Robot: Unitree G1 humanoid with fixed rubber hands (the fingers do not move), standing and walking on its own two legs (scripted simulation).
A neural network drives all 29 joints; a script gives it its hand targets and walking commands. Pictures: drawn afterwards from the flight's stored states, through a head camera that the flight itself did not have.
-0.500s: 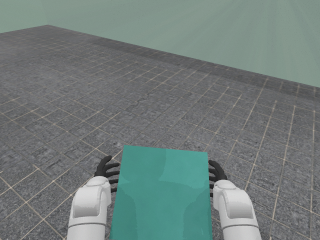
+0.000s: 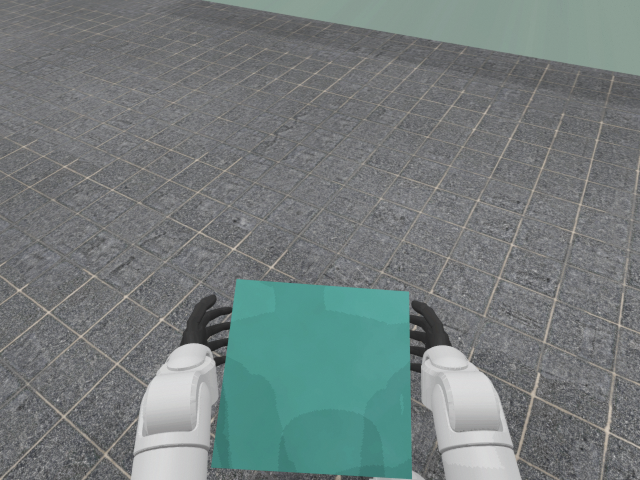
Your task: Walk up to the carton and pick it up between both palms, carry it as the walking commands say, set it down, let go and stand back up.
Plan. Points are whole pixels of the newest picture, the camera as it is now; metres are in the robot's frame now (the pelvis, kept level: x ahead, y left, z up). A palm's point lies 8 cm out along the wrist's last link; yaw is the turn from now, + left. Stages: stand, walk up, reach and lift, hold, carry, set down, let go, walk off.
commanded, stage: carry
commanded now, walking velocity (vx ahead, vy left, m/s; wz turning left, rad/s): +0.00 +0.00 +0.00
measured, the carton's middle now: (313, 373) +0.29 +0.03 -0.06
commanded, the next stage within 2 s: none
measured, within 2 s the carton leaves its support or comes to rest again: neither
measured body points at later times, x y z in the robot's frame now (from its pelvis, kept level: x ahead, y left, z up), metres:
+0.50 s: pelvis -0.06 -0.04 +0.00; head -0.03 -0.02 +0.45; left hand +0.24 +0.10 +0.00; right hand +0.22 -0.20 +0.01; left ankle -0.05 -0.01 -0.71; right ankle +0.09 -0.13 -0.67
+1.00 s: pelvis -0.11 -0.07 +0.01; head -0.12 -0.07 +0.46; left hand +0.13 +0.12 +0.02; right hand +0.19 -0.18 +0.04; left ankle -0.05 -0.01 -0.71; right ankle -0.01 -0.17 -0.71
